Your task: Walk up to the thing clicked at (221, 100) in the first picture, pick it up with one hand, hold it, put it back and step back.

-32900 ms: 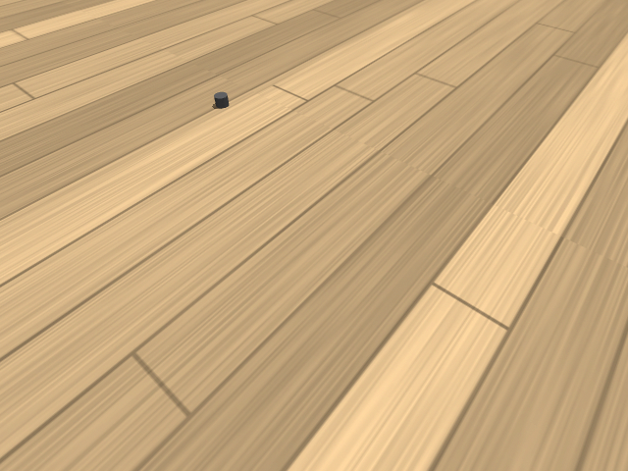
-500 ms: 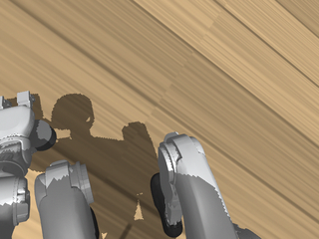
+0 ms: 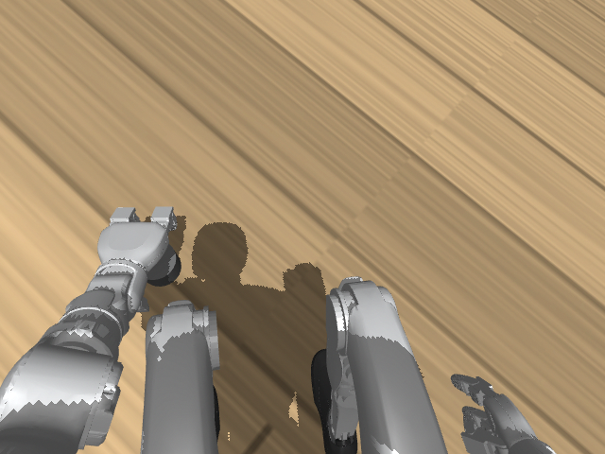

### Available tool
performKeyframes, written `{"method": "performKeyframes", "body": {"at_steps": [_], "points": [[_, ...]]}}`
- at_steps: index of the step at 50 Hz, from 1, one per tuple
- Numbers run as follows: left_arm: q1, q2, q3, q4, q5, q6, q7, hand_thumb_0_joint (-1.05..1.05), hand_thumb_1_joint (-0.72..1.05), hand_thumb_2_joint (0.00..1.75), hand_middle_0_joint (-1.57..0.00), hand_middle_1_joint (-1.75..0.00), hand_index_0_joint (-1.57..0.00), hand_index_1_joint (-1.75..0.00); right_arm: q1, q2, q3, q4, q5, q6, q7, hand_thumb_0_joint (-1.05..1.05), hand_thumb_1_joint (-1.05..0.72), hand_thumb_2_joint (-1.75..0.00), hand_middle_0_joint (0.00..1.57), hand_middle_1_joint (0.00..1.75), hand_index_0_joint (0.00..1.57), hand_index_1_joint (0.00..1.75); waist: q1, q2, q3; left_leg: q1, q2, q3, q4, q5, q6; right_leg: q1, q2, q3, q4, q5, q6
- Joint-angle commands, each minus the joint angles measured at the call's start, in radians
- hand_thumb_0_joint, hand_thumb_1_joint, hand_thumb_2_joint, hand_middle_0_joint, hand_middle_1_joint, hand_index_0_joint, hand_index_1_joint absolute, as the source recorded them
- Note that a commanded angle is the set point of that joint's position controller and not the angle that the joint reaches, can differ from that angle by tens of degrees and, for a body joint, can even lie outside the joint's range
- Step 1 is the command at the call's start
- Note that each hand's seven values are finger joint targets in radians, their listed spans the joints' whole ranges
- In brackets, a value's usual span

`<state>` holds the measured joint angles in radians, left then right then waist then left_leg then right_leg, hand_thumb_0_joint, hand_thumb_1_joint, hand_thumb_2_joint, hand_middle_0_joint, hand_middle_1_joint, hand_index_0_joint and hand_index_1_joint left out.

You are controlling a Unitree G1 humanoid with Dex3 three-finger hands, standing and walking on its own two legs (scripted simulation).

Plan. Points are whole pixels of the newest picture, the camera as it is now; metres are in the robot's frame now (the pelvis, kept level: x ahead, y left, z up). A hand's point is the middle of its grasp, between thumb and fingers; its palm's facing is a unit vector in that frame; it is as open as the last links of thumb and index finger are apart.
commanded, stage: withdraw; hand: left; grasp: from above
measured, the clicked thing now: (158, 263) +0.45 +0.20 -0.35
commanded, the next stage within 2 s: home in 0.14 s
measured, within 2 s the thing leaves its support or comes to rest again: neither
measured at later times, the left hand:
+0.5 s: hand (83, 232) +0.45 +0.26 -0.14, palm faces -0.40 -0.12 -0.91, open 12.5 cm
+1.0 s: hand (16, 339) +0.28 +0.22 +0.08, palm faces -0.20 -0.79 -0.57, open 7.5 cm
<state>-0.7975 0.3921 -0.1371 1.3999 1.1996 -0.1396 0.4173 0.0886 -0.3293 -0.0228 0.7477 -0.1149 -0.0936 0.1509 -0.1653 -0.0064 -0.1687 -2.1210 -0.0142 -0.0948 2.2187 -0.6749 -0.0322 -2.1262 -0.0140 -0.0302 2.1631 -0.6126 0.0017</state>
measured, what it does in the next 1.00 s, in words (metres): rises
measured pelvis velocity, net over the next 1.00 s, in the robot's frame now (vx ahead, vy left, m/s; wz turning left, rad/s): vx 0.02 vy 0.01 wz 0.03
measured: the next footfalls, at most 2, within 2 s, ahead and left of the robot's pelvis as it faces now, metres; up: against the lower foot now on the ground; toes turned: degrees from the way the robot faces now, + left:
none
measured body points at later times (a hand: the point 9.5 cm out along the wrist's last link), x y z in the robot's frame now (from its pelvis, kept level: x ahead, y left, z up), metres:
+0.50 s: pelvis +0.01 +0.02 -0.01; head +0.22 +0.03 +0.39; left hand +0.47 +0.27 -0.09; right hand +0.05 -0.24 -0.15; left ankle +0.09 +0.13 -0.35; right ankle +0.11 -0.12 -0.35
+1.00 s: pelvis +0.02 +0.01 +0.18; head +0.14 +0.03 +0.61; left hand +0.29 +0.26 +0.11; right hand +0.26 -0.23 +0.10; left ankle +0.09 +0.13 -0.35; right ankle +0.11 -0.12 -0.35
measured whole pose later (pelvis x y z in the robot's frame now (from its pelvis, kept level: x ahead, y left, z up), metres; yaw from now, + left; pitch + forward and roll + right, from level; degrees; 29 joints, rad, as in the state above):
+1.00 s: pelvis +0.02 +0.01 +0.18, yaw +2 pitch +26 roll -3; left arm 0.03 0.34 -0.06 0.28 0.32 0.19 0.10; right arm 0.04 -0.25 -0.01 0.55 0.04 -0.08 -0.02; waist -0.04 0.02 -0.22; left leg -1.50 0.00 -0.08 1.67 -0.62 -0.02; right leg -1.48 -0.02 -0.04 1.61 -0.58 0.02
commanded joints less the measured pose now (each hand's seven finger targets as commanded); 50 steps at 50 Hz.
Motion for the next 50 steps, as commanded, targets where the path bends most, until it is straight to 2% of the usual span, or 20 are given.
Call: {"method": "performKeyframes", "body": {"at_steps": [1, 5, 7, 8, 9, 11, 12, 13, 15, 17, 20, 21, 24, 26, 27, 29, 32, 41, 45, 50], "points": [[-0.404, 0.246, 0.095, -0.018, 0.077, -0.018, 0.163, 0.00, -0.53, 1.01, -0.08, -1.02, -0.08, -1.02, 0.122, -0.163, -0.035, -0.013, -0.037, -0.040, -0.023, 0.00, -0.90, -0.90, 0.20, 0.30, 0.20, 0.30, -0.056, 0.108, -0.451, 0.211, -0.043, 0.104, -0.168, -0.020, 0.065, 0.259, 0.041, -0.031, -0.219, -0.040, -0.041], [-0.469, 0.323, 0.160, 0.018, 0.093, 0.008, 0.249, 0.00, -0.55, 1.02, -0.07, -1.03, -0.07, -1.03, 0.143, -0.174, -0.033, 0.006, -0.068, -0.059, -0.006, 0.00, -0.91, -0.90, 0.20, 0.30, 0.20, 0.30, -0.055, 0.235, -0.551, 0.304, -0.035, 0.098, -0.156, 0.023, 0.051, 0.239, 0.035, -0.046, -0.175, -0.013, -0.046], [-0.494, 0.341, 0.176, 0.015, 0.076, 0.023, 0.264, 0.00, -0.56, 1.02, -0.07, -1.02, -0.07, -1.03, 0.155, -0.174, -0.035, 0.021, -0.081, -0.065, 0.010, 0.00, -0.91, -0.90, 0.20, 0.30, 0.20, 0.30, -0.059, 0.273, -0.577, 0.320, -0.028, 0.099, -0.139, 0.033, 0.047, 0.245, 0.034, -0.051, -0.159, -0.005, -0.047], [-0.524, 0.391, 0.218, -0.090, 0.059, 0.025, 0.268, 0.00, -0.56, 1.02, -0.07, -1.02, -0.07, -1.02, 0.171, -0.187, -0.044, 0.022, -0.081, -0.062, 0.013, 0.00, -0.91, -0.90, 0.20, 0.30, 0.20, 0.30, -0.041, 0.310, -0.662, 0.361, -0.030, 0.103, -0.144, 0.062, 0.046, 0.262, 0.027, -0.059, -0.156, 0.031, -0.045], [-0.464, 0.398, 0.226, -0.077, 0.042, 0.035, 0.261, 0.00, -0.57, 1.02, -0.07, -1.02, -0.07, -1.03, 0.167, -0.179, -0.046, 0.019, -0.076, -0.058, 0.017, 0.00, -0.91, -0.90, 0.20, 0.30, 0.20, 0.30, -0.020, 0.336, -0.682, 0.359, -0.028, 0.105, -0.137, 0.079, 0.044, 0.276, 0.024, -0.053, -0.140, 0.036, -0.049], [-0.429, 0.349, 0.199, -0.109, 0.019, 0.055, 0.227, 0.00, -0.56, 1.02, -0.07, -1.02, -0.07, -1.02, 0.179, -0.170, -0.054, 0.021, -0.074, -0.050, 0.028, 0.00, -0.91, -0.90, 0.20, 0.30, 0.20, 0.30, -0.039, 0.325, -0.745, 0.392, -0.025, 0.103, -0.136, 0.110, 0.044, 0.311, 0.028, -0.069, -0.134, 0.083, -0.047], [-0.432, 0.355, 0.196, -0.139, 0.007, 0.057, 0.203, 0.00, -0.48, 0.94, -0.15, -0.94, -0.15, -0.94, 0.189, -0.173, -0.062, 0.024, -0.065, -0.046, 0.032, 0.00, -0.88, -0.89, 0.20, 0.30, 0.20, 0.30, -0.040, 0.328, -0.764, 0.409, -0.023, 0.101, -0.133, 0.134, 0.044, 0.316, 0.027, -0.082, -0.132, 0.119, -0.045], [-0.418, 0.382, 0.213, -0.187, -0.017, 0.058, 0.179, 0.00, -0.53, 1.00, -0.08, -1.02, -0.08, -1.02, 0.214, -0.176, -0.069, 0.025, -0.052, -0.036, 0.030, 0.00, -0.90, -0.90, 0.20, 0.30, 0.20, 0.30, -0.020, 0.328, -0.824, 0.414, -0.023, 0.104, -0.135, 0.168, 0.049, 0.373, 0.028, -0.076, -0.141, 0.153, -0.043], [-0.326, 0.379, 0.205, -0.184, -0.039, 0.071, 0.124, 0.00, -0.37, 0.96, -0.24, -0.86, -0.23, -0.86, 0.245, -0.181, -0.085, 0.016, -0.029, -0.021, 0.027, 0.00, -0.88, -0.89, 0.20, 0.30, 0.20, 0.30, -0.008, 0.275, -0.828, 0.415, -0.025, 0.106, -0.149, 0.207, 0.052, 0.417, 0.028, -0.081, -0.155, 0.199, -0.040], [-0.299, 0.336, 0.181, -0.158, -0.076, 0.076, 0.066, 0.00, -0.21, 0.96, -0.25, -0.70, -0.23, -0.70, 0.268, -0.181, -0.089, 0.021, -0.011, -0.009, 0.022, 0.00, -0.88, -0.89, 0.20, 0.30, 0.20, 0.30, -0.024, 0.204, -0.727, 0.359, -0.025, 0.096, -0.167, 0.187, 0.059, 0.385, 0.032, -0.091, -0.169, 0.186, -0.039], [-0.205, 0.380, 0.219, -0.263, -0.135, 0.073, -0.019, 0.00, -0.03, 0.89, -0.23, -0.58, -0.21, -0.60, 0.295, -0.193, -0.108, -0.015, 0.026, 0.013, 0.007, 0.00, -0.89, -0.90, 0.20, 0.30, 0.20, 0.30, 0.014, 0.161, -0.764, 0.391, -0.028, 0.086, -0.217, 0.194, 0.063, 0.463, 0.032, -0.086, -0.208, 0.184, -0.040], [-0.183, 0.333, 0.181, -0.340, -0.162, 0.068, -0.050, 0.00, 0.05, 0.89, -0.23, -0.56, -0.21, -0.57, 0.290, -0.181, -0.107, -0.036, 0.040, 0.020, 0.004, 0.00, -0.89, -0.90, 0.20, 0.30, 0.20, 0.30, 0.019, 0.138, -0.751, 0.386, -0.029, 0.088, -0.236, 0.188, 0.065, 0.489, 0.032, -0.084, -0.233, 0.181, -0.037], [-0.010, 0.290, 0.177, -0.464, -0.248, 0.074, -0.132, 0.00, 0.29, 0.85, -0.21, -0.42, -0.20, -0.43, 0.275, -0.177, -0.111, -0.084, 0.073, 0.037, -0.010, 0.00, -0.89, -0.90, 0.20, 0.30, 0.20, 0.30, 0.033, 0.078, -0.676, 0.418, -0.025, 0.063, -0.300, 0.151, 0.064, 0.499, 0.029, -0.077, -0.292, 0.154, -0.034], [0.023, 0.303, 0.190, -0.699, -0.317, 0.072, -0.180, 0.00, 0.45, 0.85, -0.20, -0.36, -0.19, -0.36, 0.243, -0.172, -0.120, -0.124, 0.088, 0.048, -0.021, 0.00, -0.90, -0.90, 0.20, 0.30, 0.20, 0.30, 0.069, 0.137, -0.702, 0.492, -0.022, 0.048, -0.363, 0.147, 0.053, 0.519, 0.025, -0.069, -0.329, 0.142, -0.042], [0.123, 0.263, 0.180, -0.695, -0.352, 0.085, -0.200, 0.00, 0.53, 0.89, -0.21, -0.36, -0.20, -0.36, 0.226, -0.166, -0.117, -0.133, 0.098, 0.053, -0.029, 0.00, -0.90, -0.90, 0.20, 0.30, 0.20, 0.30, 0.074, 0.127, -0.658, 0.521, -0.019, 0.037, -0.388, 0.146, 0.050, 0.503, 0.021, -0.066, -0.347, 0.141, -0.040], [0.135, 0.267, 0.189, -0.861, -0.414, 0.091, -0.226, 0.00, 0.69, 0.90, -0.20, -0.32, -0.20, -0.32, 0.193, -0.157, -0.117, -0.162, 0.107, 0.062, -0.043, 0.00, -0.90, -0.90, 0.20, 0.30, 0.20, 0.30, 0.081, 0.125, -0.643, 0.559, -0.015, 0.030, -0.429, 0.134, 0.048, 0.534, 0.021, -0.059, -0.391, 0.133, -0.041], [0.249, 0.221, 0.180, -0.935, -0.481, 0.110, -0.242, 0.00, 0.90, 0.90, -0.20, -0.30, -0.20, -0.30, 0.147, -0.127, -0.106, -0.173, 0.121, 0.063, -0.070, 0.00, -0.90, -0.90, 0.20, 0.30, 0.20, 0.30, 0.090, 0.121, -0.583, 0.603, -0.009, 0.028, -0.499, 0.112, 0.048, 0.573, 0.018, -0.047, -0.449, 0.115, -0.038], [0.495, 0.114, 0.137, -1.169, -0.704, 0.213, -0.266, 0.00, 0.90, 0.90, -0.20, -0.30, -0.20, -0.30, 0.027, -0.100, -0.074, -0.228, 0.143, 0.010, -0.151, 0.00, -0.90, -0.90, 0.20, 0.30, 0.20, 0.30, 0.087, 0.137, -0.469, 0.811, 0.004, 0.030, -0.722, 0.029, 0.045, 0.731, 0.017, -0.027, -0.656, 0.048, -0.029], [0.612, 0.105, 0.150, -1.282, -0.825, 0.266, -0.285, 0.00, 0.90, 0.90, -0.20, -0.30, -0.20, -0.30, -0.013, -0.087, -0.055, -0.268, 0.155, -0.012, -0.182, 0.00, -0.90, -0.90, 0.20, 0.30, 0.20, 0.30, 0.098, 0.135, -0.438, 0.911, 0.008, 0.016, -0.821, 0.004, 0.045, 0.815, 0.020, -0.025, -0.746, 0.032, -0.025], [0.779, 0.059, 0.151, -1.375, -0.963, 0.328, -0.296, 0.00, 0.90, 0.90, -0.20, -0.30, -0.20, -0.30, -0.012, -0.054, -0.026, -0.314, 0.164, -0.038, -0.213, 0.00, -0.90, -0.90, 0.20, 0.30, 0.20, 0.30, 0.084, 0.087, -0.347, 0.975, 0.002, 0.036, -0.923, -0.002, 0.053, 0.962, 0.022, -0.008, -0.894, 0.013, -0.020]]}}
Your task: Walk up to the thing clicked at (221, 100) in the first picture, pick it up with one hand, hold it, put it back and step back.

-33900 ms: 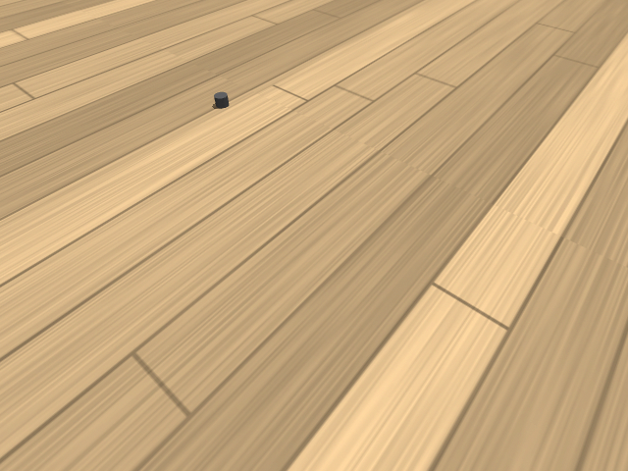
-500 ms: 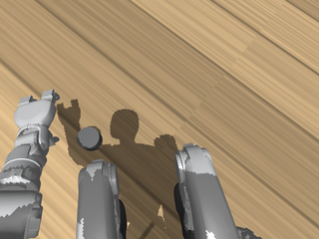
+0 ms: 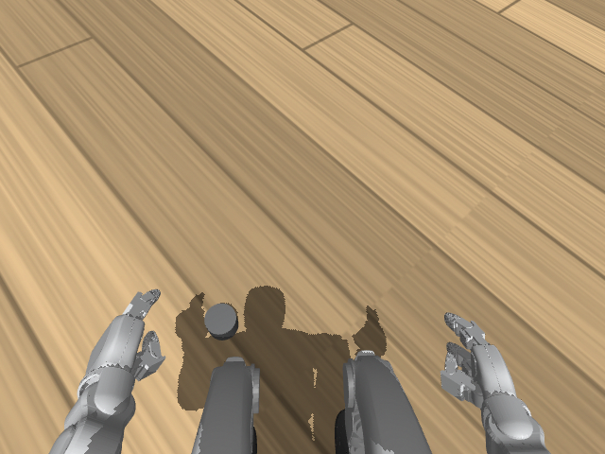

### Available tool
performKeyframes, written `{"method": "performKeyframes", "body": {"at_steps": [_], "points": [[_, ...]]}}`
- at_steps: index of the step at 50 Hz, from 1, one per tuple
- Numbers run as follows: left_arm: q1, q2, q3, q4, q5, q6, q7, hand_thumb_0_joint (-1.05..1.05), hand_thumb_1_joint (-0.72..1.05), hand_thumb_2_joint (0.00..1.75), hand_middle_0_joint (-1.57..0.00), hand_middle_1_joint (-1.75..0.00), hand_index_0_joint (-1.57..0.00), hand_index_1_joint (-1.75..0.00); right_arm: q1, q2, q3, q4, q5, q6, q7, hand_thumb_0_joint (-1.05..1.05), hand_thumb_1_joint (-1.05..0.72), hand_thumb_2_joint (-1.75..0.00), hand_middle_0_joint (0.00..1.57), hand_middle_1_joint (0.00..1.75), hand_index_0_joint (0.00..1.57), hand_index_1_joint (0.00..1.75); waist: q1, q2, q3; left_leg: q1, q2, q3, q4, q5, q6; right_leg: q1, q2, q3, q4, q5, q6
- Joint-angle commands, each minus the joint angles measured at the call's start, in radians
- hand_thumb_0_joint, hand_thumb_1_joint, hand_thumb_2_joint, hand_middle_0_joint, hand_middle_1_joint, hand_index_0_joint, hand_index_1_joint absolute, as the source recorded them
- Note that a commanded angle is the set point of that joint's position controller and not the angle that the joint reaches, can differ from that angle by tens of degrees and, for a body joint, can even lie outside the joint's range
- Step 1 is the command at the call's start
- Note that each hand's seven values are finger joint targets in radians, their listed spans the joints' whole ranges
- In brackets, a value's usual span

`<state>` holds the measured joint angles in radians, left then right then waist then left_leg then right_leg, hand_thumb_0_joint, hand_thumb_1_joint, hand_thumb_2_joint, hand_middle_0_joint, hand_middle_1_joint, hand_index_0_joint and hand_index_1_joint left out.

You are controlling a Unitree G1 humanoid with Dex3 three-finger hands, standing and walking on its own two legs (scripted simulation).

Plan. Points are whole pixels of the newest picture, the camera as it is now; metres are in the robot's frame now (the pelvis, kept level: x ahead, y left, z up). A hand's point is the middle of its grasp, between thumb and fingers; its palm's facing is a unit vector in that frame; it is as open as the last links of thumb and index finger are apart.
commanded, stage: home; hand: left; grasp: from above
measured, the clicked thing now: (222, 322) +0.44 +0.18 -0.53
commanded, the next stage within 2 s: none
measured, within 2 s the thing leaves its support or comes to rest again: neither
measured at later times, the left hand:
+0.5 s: hand (111, 353) +0.24 +0.18 +0.10, palm faces +0.08 -0.97 -0.22, open 7.4 cm
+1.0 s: hand (103, 363) +0.23 +0.18 +0.11, palm faces +0.08 -0.98 -0.20, open 7.4 cm
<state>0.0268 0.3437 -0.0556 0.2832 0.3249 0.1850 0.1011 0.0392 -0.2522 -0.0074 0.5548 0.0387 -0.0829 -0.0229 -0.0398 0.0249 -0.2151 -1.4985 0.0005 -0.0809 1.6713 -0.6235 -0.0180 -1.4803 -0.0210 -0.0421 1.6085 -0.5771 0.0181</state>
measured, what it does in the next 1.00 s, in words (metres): rises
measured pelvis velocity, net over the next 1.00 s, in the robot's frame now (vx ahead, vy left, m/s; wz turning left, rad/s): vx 0.07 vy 0.00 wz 0.03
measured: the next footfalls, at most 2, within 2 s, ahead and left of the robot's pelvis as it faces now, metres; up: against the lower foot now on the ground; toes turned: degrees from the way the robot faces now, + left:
none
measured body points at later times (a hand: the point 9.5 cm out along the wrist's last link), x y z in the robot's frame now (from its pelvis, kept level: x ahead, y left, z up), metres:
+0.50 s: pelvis +0.07 +0.00 +0.15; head +0.10 +0.00 +0.59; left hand +0.23 +0.23 +0.12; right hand +0.22 -0.25 +0.07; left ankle +0.07 +0.12 -0.53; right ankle +0.08 -0.13 -0.53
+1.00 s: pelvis +0.07 +0.00 +0.15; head +0.09 +0.00 +0.60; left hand +0.22 +0.24 +0.12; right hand +0.25 -0.23 +0.09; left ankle +0.07 +0.12 -0.53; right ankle +0.08 -0.13 -0.53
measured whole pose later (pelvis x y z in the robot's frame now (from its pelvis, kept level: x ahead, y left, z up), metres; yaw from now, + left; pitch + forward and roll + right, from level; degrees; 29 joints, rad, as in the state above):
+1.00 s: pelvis +0.07 +0.00 +0.15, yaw +2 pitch +10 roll -3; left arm 0.49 0.23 0.03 -0.12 -0.05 0.45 0.02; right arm 0.28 -0.22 0.04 0.53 0.00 -0.23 -0.17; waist -0.03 0.05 -0.16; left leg -0.69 0.02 -0.07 1.02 -0.51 -0.01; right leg -0.66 -0.01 -0.05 0.94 -0.46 0.02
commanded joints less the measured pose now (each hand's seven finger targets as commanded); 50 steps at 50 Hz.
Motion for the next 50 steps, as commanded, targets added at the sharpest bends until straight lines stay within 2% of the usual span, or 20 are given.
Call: {"method": "performKeyframes", "body": {"at_steps": [1, 3, 7, 8, 9, 11, 13, 18, 20, 22, 25, 27, 28, 29, 33, 36, 41, 42, 50], "points": [[-0.025, 0.112, 0.088, -0.301, -0.116, 0.013, 0.021, 0.00, 0.90, 0.90, -0.20, -0.30, -0.20, -0.30, 0.044, -0.127, -0.039, -0.132, 0.011, -0.054, -0.045, 0.00, -0.90, -0.90, 0.20, 0.30, 0.20, 0.30, -0.034, 0.058, -0.306, 0.386, -0.012, 0.024, -0.397, -0.039, 0.039, 0.351, 0.029, 0.006, -0.365, -0.013, -0.038], [0.040, 0.098, 0.098, -0.331, -0.172, 0.033, 0.021, 0.00, 0.90, 0.90, -0.20, -0.30, -0.20, -0.30, 0.057, -0.114, -0.032, -0.148, 0.011, -0.063, -0.056, 0.00, -0.90, -0.90, 0.20, 0.30, 0.20, 0.30, -0.032, 0.050, -0.276, 0.426, -0.011, 0.019, -0.448, -0.029, 0.040, 0.408, 0.030, 0.007, -0.414, -0.005, -0.036], [0.151, 0.063, 0.104, -0.408, -0.244, 0.078, 0.019, 0.00, 0.90, 0.90, -0.20, -0.30, -0.20, -0.30, 0.100, -0.095, -0.017, -0.155, 0.010, -0.083, -0.086, 0.00, -0.90, -0.90, 0.20, 0.30, 0.20, 0.30, -0.035, 0.060, -0.275, 0.554, -0.010, 0.029, -0.517, 0.114, 0.034, 0.529, 0.032, 0.005, -0.495, 0.116, -0.036], [0.189, 0.054, 0.111, -0.414, -0.263, 0.092, 0.018, 0.00, 0.90, 0.90, -0.20, -0.30, -0.20, -0.30, 0.114, -0.093, -0.011, -0.161, 0.011, -0.086, -0.094, 0.00, -0.90, -0.90, 0.20, 0.30, 0.20, 0.30, -0.027, 0.047, -0.265, 0.581, -0.009, 0.027, -0.539, 0.139, 0.034, 0.558, 0.032, 0.003, -0.519, 0.135, -0.035], [0.208, 0.040, 0.107, -0.430, -0.277, 0.107, 0.014, 0.00, 0.90, 0.90, -0.20, -0.30, -0.20, -0.30, 0.123, -0.090, -0.008, -0.164, 0.011, -0.089, -0.102, 0.00, -0.90, -0.90, 0.20, 0.30, 0.20, 0.30, -0.031, 0.052, -0.246, 0.608, -0.006, 0.023, -0.566, 0.161, 0.032, 0.582, 0.032, 0.002, -0.538, 0.154, -0.034], [0.245, 0.032, 0.127, -0.481, -0.310, 0.133, 0.010, 0.00, 0.90, 0.90, -0.20, -0.30, -0.20, -0.30, 0.144, -0.085, -0.002, -0.169, 0.009, -0.098, -0.120, 0.00, -0.90, -0.90, 0.20, 0.30, 0.20, 0.30, -0.026, 0.056, -0.239, 0.670, -0.005, 0.023, -0.609, 0.214, 0.029, 0.646, 0.033, 0.000, -0.588, 0.197, -0.033], [0.314, 0.009, 0.133, -0.513, -0.342, 0.161, 0.005, 0.00, 0.90, 0.90, -0.20, -0.30, -0.20, -0.30, 0.162, -0.078, 0.008, -0.185, 0.009, -0.109, -0.136, 0.00, -0.90, -0.90, 0.20, 0.30, 0.20, 0.30, -0.020, 0.022, -0.220, 0.713, -0.007, 0.027, -0.646, 0.250, 0.031, 0.723, 0.035, -0.006, -0.639, 0.231, -0.029], [0.433, -0.016, 0.153, -0.592, -0.391, 0.214, -0.012, 0.00, 0.90, 0.90, -0.20, -0.30, -0.20, -0.30, 0.195, -0.071, 0.008, -0.195, -0.001, -0.136, -0.164, 0.00, -0.90, -0.90, 0.20, 0.30, 0.20, 0.30, -0.011, 0.033, -0.159, 0.815, -0.008, 0.043, -0.719, 0.393, 0.028, 0.841, 0.043, -0.019, -0.728, 0.358, -0.028], [0.461, -0.030, 0.142, -0.580, -0.397, 0.229, -0.024, 0.00, 0.90, 0.90, -0.20, -0.30, -0.20, -0.30, 0.200, -0.070, 0.011, -0.193, -0.006, -0.146, -0.171, 0.00, -0.90, -0.90, 0.20, 0.30, 0.20, 0.30, -0.010, 0.010, -0.106, 0.828, -0.006, 0.042, -0.745, 0.383, 0.030, 0.847, 0.044, -0.025, -0.758, 0.347, -0.025], [0.477, -0.026, 0.152, -0.608, -0.399, 0.237, -0.033, 0.00, 0.90, 0.90, -0.20, -0.30, -0.20, -0.30, 0.202, -0.071, 0.008, -0.201, -0.010, -0.157, -0.175, 0.00, -0.90, -0.90, 0.20, 0.30, 0.20, 0.30, -0.007, 0.017, -0.078, 0.846, -0.005, 0.038, -0.771, 0.380, 0.030, 0.860, 0.044, -0.030, -0.779, 0.341, -0.025], [0.484, -0.036, 0.140, -0.599, -0.392, 0.245, -0.052, 0.00, 0.90, 0.90, -0.20, -0.30, -0.20, -0.30, 0.198, -0.078, 0.005, -0.204, -0.016, -0.173, -0.174, 0.00, -0.90, -0.90, 0.20, 0.30, 0.20, 0.30, -0.007, -0.007, -0.014, 0.847, -0.008, 0.043, -0.805, 0.329, 0.035, 0.866, 0.044, -0.037, -0.812, 0.290, -0.021], [0.481, -0.028, 0.147, -0.617, -0.389, 0.242, -0.061, 0.00, 0.90, 0.90, -0.20, -0.30, -0.20, -0.30, 0.198, -0.081, -0.003, -0.203, -0.021, -0.181, -0.172, 0.00, -0.90, -0.90, 0.20, 0.30, 0.20, 0.30, -0.003, 0.018, -0.015, 0.856, -0.009, 0.048, -0.812, 0.335, 0.032, 0.869, 0.044, -0.037, -0.817, 0.291, -0.021], [0.483, -0.034, 0.138, -0.601, -0.385, 0.242, -0.065, 0.00, 0.90, 0.90, -0.20, -0.30, -0.20, -0.30, 0.193, -0.084, -0.004, -0.203, -0.021, -0.185, -0.172, 0.00, -0.90, -0.90, 0.20, 0.30, 0.20, 0.30, -0.006, -0.003, 0.003, 0.858, -0.007, 0.047, -0.818, 0.327, 0.032, 0.865, 0.045, -0.040, -0.820, 0.283, -0.019], [0.470, -0.034, 0.140, -0.599, -0.386, 0.240, -0.070, 0.00, 0.90, 0.90, -0.20, -0.30, -0.20, -0.30, 0.200, -0.086, -0.006, -0.198, -0.023, -0.189, -0.169, 0.00, -0.90, -0.90, 0.20, 0.30, 0.20, 0.30, -0.014, 0.005, -0.008, 0.869, -0.009, 0.048, -0.815, 0.344, 0.031, 0.867, 0.045, -0.038, -0.813, 0.297, -0.021], [0.446, -0.021, 0.150, -0.616, -0.378, 0.228, -0.076, 0.00, 0.90, 0.90, -0.20, -0.30, -0.20, -0.30, 0.196, -0.088, -0.012, -0.198, -0.027, -0.197, -0.164, 0.00, -0.90, -0.90, 0.20, 0.30, 0.20, 0.30, -0.004, 0.025, -0.022, 0.890, -0.008, 0.047, -0.810, 0.379, 0.027, 0.882, 0.042, -0.034, -0.805, 0.329, -0.021], [0.434, -0.021, 0.147, -0.613, -0.374, 0.220, -0.077, 0.00, 0.90, 0.90, -0.20, -0.30, -0.20, -0.30, 0.188, -0.089, -0.010, -0.192, -0.030, -0.201, -0.163, 0.00, -0.90, -0.90, 0.20, 0.30, 0.20, 0.30, -0.007, 0.025, -0.007, 0.887, -0.010, 0.051, -0.814, 0.354, 0.029, 0.881, 0.039, -0.030, -0.813, 0.314, -0.018], [0.450, -0.015, 0.143, -0.616, -0.369, 0.216, -0.076, 0.00, 0.90, 0.90, -0.20, -0.30, -0.20, -0.30, 0.183, -0.095, -0.013, -0.185, -0.032, -0.202, -0.161, 0.00, -0.90, -0.90, 0.20, 0.30, 0.20, 0.30, -0.004, 0.038, -0.057, 0.918, -0.006, 0.040, -0.814, 0.425, 0.023, 0.903, 0.043, -0.031, -0.791, 0.372, -0.022], [0.444, -0.016, 0.142, -0.606, -0.367, 0.216, -0.074, 0.00, 0.90, 0.90, -0.20, -0.30, -0.20, -0.30, 0.176, -0.091, -0.010, -0.184, -0.033, -0.201, -0.162, 0.00, -0.90, -0.90, 0.20, 0.30, 0.20, 0.30, -0.004, 0.029, -0.030, 0.905, -0.006, 0.039, -0.813, 0.405, 0.026, 0.892, 0.043, -0.032, -0.798, 0.358, -0.019], [0.446, -0.019, 0.144, -0.613, -0.369, 0.214, -0.072, 0.00, 0.90, 0.90, -0.20, -0.30, -0.20, -0.30, 0.169, -0.088, -0.007, -0.185, -0.034, -0.203, -0.164, 0.00, -0.90, -0.90, 0.20, 0.30, 0.20, 0.30, 0.004, 0.037, -0.026, 0.896, -0.002, 0.035, -0.837, 0.328, 0.025, 0.887, 0.046, -0.035, -0.807, 0.280, -0.021]]}}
